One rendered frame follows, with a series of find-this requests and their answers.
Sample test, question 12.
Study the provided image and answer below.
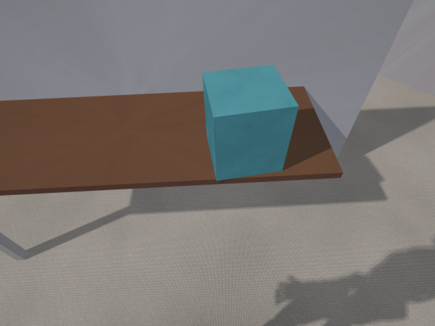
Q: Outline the carton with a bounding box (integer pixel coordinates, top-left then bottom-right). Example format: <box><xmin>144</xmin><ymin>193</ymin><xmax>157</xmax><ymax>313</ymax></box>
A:
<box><xmin>202</xmin><ymin>65</ymin><xmax>299</xmax><ymax>181</ymax></box>

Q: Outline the table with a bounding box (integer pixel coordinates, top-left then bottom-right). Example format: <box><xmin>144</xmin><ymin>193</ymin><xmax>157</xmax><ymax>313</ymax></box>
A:
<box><xmin>0</xmin><ymin>86</ymin><xmax>343</xmax><ymax>260</ymax></box>

